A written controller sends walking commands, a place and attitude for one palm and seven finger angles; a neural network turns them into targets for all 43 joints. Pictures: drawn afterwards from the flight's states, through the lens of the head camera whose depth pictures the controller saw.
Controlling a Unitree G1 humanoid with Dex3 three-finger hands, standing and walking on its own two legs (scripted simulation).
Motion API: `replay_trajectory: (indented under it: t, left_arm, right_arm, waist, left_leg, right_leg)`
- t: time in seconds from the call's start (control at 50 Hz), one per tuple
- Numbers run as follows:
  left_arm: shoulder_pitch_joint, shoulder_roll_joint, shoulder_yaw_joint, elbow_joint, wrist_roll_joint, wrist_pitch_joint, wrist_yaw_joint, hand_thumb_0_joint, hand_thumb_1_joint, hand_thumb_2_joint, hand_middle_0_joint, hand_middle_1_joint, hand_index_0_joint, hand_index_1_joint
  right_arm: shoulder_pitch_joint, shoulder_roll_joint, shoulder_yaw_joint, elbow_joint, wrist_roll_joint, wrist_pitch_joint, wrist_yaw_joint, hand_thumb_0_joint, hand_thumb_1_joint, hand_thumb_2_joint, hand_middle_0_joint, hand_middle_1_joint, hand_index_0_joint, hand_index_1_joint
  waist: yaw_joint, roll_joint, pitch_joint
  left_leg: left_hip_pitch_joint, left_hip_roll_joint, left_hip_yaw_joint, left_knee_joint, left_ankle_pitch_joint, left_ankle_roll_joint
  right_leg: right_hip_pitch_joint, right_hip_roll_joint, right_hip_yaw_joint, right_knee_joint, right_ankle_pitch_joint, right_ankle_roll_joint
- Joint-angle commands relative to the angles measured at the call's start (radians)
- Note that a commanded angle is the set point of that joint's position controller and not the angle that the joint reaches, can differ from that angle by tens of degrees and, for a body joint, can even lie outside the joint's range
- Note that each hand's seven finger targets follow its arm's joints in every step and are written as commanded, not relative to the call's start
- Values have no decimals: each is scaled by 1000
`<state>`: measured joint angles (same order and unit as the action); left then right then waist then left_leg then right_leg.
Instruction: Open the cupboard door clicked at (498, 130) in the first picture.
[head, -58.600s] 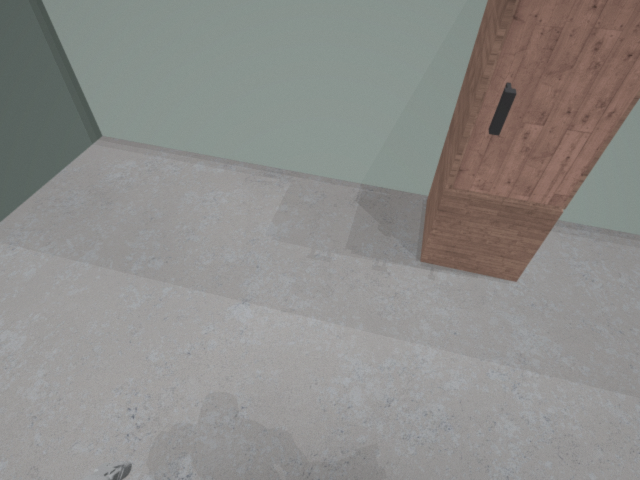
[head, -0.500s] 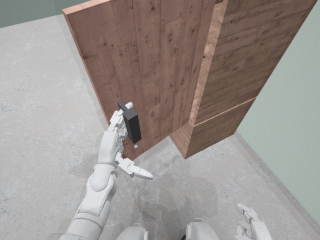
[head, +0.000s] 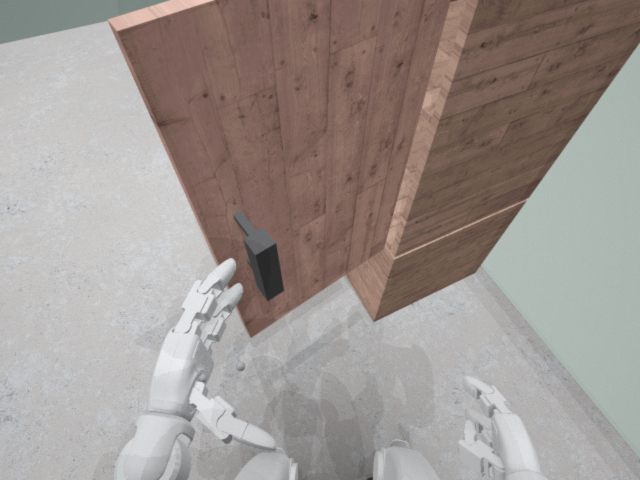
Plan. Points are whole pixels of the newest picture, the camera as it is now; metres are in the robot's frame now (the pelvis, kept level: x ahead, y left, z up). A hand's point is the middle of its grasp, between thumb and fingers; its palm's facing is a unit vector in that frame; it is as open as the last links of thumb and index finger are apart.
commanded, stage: slide the hand sideways off the handle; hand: left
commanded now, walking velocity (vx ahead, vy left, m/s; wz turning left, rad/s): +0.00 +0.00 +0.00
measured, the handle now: (256, 255) +0.38 +0.11 +0.04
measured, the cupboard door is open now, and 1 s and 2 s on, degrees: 100 100 100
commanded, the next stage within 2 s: draw the hand back to the body in 0.28 s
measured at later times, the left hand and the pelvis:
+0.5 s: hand (213, 391) +0.21 +0.13 +0.05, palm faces -0.08 -1.00 -0.05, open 16.3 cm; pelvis -0.02 -0.02 -0.01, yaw +0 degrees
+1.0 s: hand (110, 378) +0.20 +0.19 +0.13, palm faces +0.13 -0.95 -0.27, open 15.6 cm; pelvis +0.00 -0.01 +0.04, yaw +0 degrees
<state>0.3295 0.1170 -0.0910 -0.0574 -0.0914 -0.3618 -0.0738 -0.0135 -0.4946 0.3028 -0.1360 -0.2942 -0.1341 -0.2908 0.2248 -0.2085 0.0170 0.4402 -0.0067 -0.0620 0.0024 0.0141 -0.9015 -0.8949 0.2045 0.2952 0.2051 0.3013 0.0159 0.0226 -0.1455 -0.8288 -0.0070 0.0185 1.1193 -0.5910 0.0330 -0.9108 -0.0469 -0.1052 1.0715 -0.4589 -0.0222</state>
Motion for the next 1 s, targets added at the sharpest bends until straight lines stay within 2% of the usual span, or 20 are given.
replay_trajectory:
  t: [0.0, 0.14, 0.18, 0.22, 0.28, 0.36, 0.4, 0.46, 0.52, 0.6, 0.66, 0.7, 0.76, 0.86, 0.88, 0.9, 0.92, 0.94, 0.96, 0.98]
  left_arm:
    - [-46, 66, 53, -233, -13, -83, -23, 0, -500, 300, -150, -300, -150, -300]
    - [14, 122, 127, -282, -70, -94, -87, 0, -500, 300, -150, -300, -150, -300]
    - [12, 135, 133, -298, -81, -91, -101, 0, -500, 300, -150, -300, -150, -300]
    - [54, 135, 149, -276, -98, -82, -113, 0, -500, 300, -150, -300, -150, -300]
    - [2, 146, 157, -260, -107, -65, -123, 0, -500, 300, -150, -300, -150, -300]
    - [-28, 150, 166, -239, -110, -51, -126, 0, -500, 300, -150, -300, -150, -300]
    - [-10, 200, 211, -317, -119, -48, -119, 0, -500, 300, -150, -300, -150, -300]
    - [20, 243, 253, -415, -130, -32, -105, 0, -500, 300, -150, -300, -150, -300]
    - [78, 232, 269, -375, -145, 8, -101, 0, -500, 300, -150, -300, -150, -300]
    - [75, 220, 272, -296, -168, 57, -130, 0, -500, 300, -150, -300, -150, -300]
    - [84, 227, 273, -319, -181, 75, -159, 0, -500, 300, -150, -300, -150, -300]
    - [94, 244, 284, -362, -189, 74, -172, 0, -500, 300, -150, -300, -150, -300]
    - [98, 279, 329, -431, -201, 62, -171, 0, -500, 300, -150, -300, -150, -300]
    - [107, 281, 359, -445, -213, 69, -165, 0, -325, 375, -156, -300, -156, -300]
    - [143, 445, 408, -465, -44, 138, -12, 0, -290, 390, -158, -300, -158, -300]
    - [173, 313, 321, -510, -28, 176, 50, 0, -255, 405, -159, -300, -159, -300]
    - [203, 287, 308, -495, -14, 200, 85, 0, -220, 420, -160, -300, -160, -300]
    - [206, 265, 277, -521, 5, 215, 109, 0, -185, 435, -161, -300, -161, -300]
    - [217, 286, 296, -534, 20, 226, 134, 0, -150, 450, -162, -300, -162, -300]
    - [233, 285, 293, -516, 29, 240, 151, 0, -115, 465, -164, -300, -164, -300]
  right_arm:
    - [-12, -124, -54, -143, 3, -57, -18, 0, -900, -900, 200, 300, 200, 300]
    - [-14, -129, -52, -155, 10, -80, -37, 0, -900, -900, 200, 300, 200, 300]
    - [-21, -133, -50, -159, 11, -88, -41, 0, -900, -900, 200, 300, 200, 300]
    - [-14, -132, -50, -159, 14, -92, -43, 0, -900, -900, 200, 300, 200, 300]
    - [-22, -140, -48, -157, 16, -102, -49, 0, -900, -900, 200, 300, 200, 300]
    - [-21, -146, -45, -157, 19, -112, -53, 0, -900, -900, 200, 300, 200, 300]
    - [-23, -143, -45, -175, 21, -115, -56, 0, -900, -900, 200, 300, 200, 300]
    - [-4, -137, -43, -185, 31, -118, -61, 0, -900, -900, 200, 300, 200, 300]
    - [-2, -131, -38, -178, 40, -112, -66, 0, -900, -900, 200, 300, 200, 300]
    - [-20, -144, -29, -171, 47, -115, -74, 0, -900, -900, 200, 300, 200, 300]
    - [-15, -153, -26, -179, 50, -127, -78, 0, -900, -900, 200, 300, 200, 300]
    - [-14, -150, -24, -177, 50, -142, -79, 0, -900, -900, 200, 300, 200, 300]
    - [-1, -143, -22, -167, 48, -162, -83, 0, -900, -900, 200, 300, 200, 300]
    - [-9, -139, -16, -141, 53, -180, -80, 0, -900, -900, 200, 300, 200, 300]
    - [-8, -139, -31, -123, 32, -157, -106, 0, -900, -900, 200, 300, 200, 300]
    - [-22, -114, -19, -138, 26, -151, -112, 0, -900, -900, 200, 300, 200, 300]
    - [-7, -114, -19, -126, 27, -145, -113, 0, -900, -900, 200, 300, 200, 300]
    - [-12, -114, -15, -119, 24, -142, -109, 0, -900, -900, 200, 300, 200, 300]
    - [-9, -114, -14, -106, 25, -135, -109, 0, -900, -900, 200, 300, 200, 300]
    - [-27, -116, -14, -97, 22, -132, -110, 0, -900, -900, 200, 300, 200, 300]
  waist:
    - [-34, -45, -243]
    - [-18, -4, -277]
    - [-20, 8, -272]
    - [-18, -15, -259]
    - [-35, -45, -229]
    - [-34, -27, -201]
    - [-7, 17, -257]
    - [3, 44, -309]
    - [-9, -2, -233]
    - [-29, -55, -96]
    - [-24, -37, -89]
    - [-14, 8, -110]
    - [-4, 20, -143]
    - [-2, 60, -84]
    - [45, 36, -123]
    - [15, 48, -43]
    - [11, 31, -32]
    - [11, 88, -11]
    - [17, 95, -23]
    - [18, 56, -14]
  left_leg:
    - [36, -10, -62, -129, 409, -40]
    - [5, -21, -54, -110, 345, -36]
    - [-3, -20, -60, -108, 344, -34]
    - [-20, -21, -53, -104, 315, -32]
    - [-62, -21, -56, -90, 252, -26]
    - [-81, -24, -50, -88, 195, -26]
    - [-46, -25, -42, -107, 216, -23]
    - [36, -26, -41, -158, 268, -23]
    - [46, -22, -43, -194, 264, -22]
    - [25, -17, -45, -225, 178, -21]
    - [76, -16, -50, -262, 183, -20]
    - [122, -13, -50, -280, 229, -20]
    - [183, -9, -55, -304, 293, -23]
    - [236, -4, -61, -346, 337, -31]
    - [254, 9, -46, -399, 338, -17]
    - [271, 4, -39, -426, 338, -18]
    - [285, 9, -44, -439, 344, -22]
    - [306, 10, -37, -450, 358, -20]
    - [337, 17, -45, -462, 409, -20]
    - [352, 17, -43, -473, 421, -18]
  right_leg:
    - [274, 36, 52, -70, 337, -16]
    - [289, 36, 71, -72, 279, -17]
    - [279, 37, 68, -68, 264, -18]
    - [289, 35, 78, -85, 241, -12]
    - [268, 34, 93, -106, 151, -10]
    - [243, 28, 109, -126, 60, -8]
    - [301, 27, 123, -144, 68, -10]
    - [376, 30, 111, -165, 144, -9]
    - [395, 36, 101, -210, 145, -2]
    - [376, 29, 119, -295, -6, 7]
    - [394, 30, 107, -315, -3, 4]
    - [430, 32, 97, -311, 66, 1]
    - [473, 40, 77, -304, 166, -1]
    - [488, 50, 51, -322, 227, -4]
    - [554, 20, 101, -372, 206, -19]
    - [537, 15, 93, -402, 212, -9]
    - [542, 15, 76, -407, 210, -6]
    - [557, 13, 77, -418, 227, -6]
    - [575, 16, 65, -421, 258, -8]
    - [598, 20, 66, -444, 275, -7]
